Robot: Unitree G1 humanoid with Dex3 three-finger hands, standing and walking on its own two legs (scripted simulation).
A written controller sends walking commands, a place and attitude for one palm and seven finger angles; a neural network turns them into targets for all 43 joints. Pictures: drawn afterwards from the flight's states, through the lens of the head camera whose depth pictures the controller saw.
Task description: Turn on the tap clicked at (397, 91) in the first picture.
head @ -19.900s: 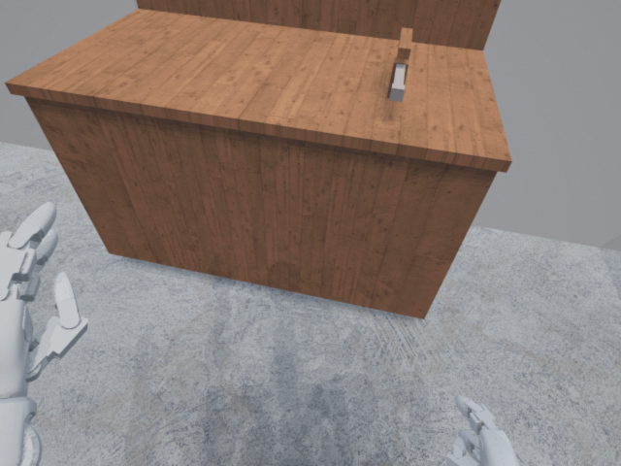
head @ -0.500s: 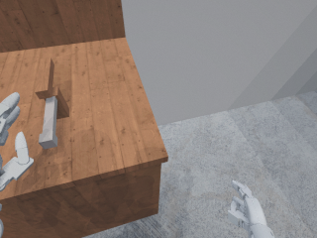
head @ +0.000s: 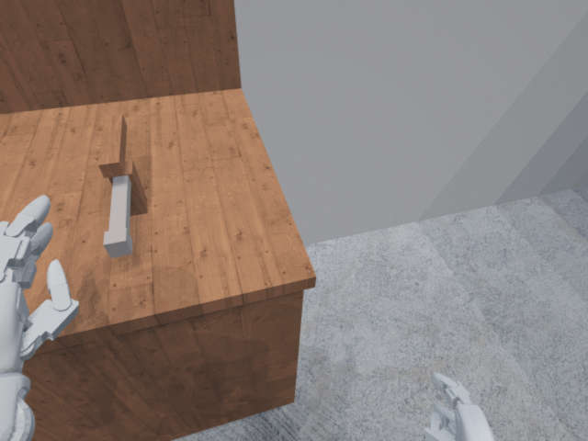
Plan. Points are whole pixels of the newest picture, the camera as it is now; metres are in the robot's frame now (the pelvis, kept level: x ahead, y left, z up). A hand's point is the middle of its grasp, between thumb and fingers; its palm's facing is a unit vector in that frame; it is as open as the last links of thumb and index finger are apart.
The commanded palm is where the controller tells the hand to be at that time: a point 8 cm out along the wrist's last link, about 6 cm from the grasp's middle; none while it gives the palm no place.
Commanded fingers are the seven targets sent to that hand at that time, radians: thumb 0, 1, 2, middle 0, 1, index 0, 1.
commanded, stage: come to a stop and stand still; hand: left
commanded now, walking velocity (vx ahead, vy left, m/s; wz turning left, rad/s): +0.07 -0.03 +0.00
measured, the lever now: (118, 242) +0.33 +0.27 +0.10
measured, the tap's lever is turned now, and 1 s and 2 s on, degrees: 0 0 0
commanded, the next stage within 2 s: look again from close up in 0.98 s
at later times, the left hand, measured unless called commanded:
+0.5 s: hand (106, 310) +0.21 +0.22 +0.14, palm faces +0.29 -0.88 -0.38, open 7.5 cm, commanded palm +0.16 +0.27 +0.17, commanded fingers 0.00 0.90 0.90 -0.20 -0.30 -0.20 -0.30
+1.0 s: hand (86, 292) +0.23 +0.25 +0.14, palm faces +0.35 -0.85 -0.38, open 7.5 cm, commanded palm +0.17 +0.28 +0.17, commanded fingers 0.00 0.90 0.90 -0.20 -0.30 -0.20 -0.30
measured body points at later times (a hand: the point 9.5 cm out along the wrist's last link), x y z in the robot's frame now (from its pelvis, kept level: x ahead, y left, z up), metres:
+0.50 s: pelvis -0.01 +0.00 +0.00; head +0.01 +0.00 +0.45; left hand +0.19 +0.27 +0.16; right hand +0.17 -0.23 -0.08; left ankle +0.01 +0.07 -0.74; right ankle +0.01 -0.13 -0.74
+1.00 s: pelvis +0.02 +0.00 +0.00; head +0.03 +0.02 +0.45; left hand +0.20 +0.29 +0.16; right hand +0.21 -0.22 -0.06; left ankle +0.01 +0.07 -0.74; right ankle +0.01 -0.13 -0.74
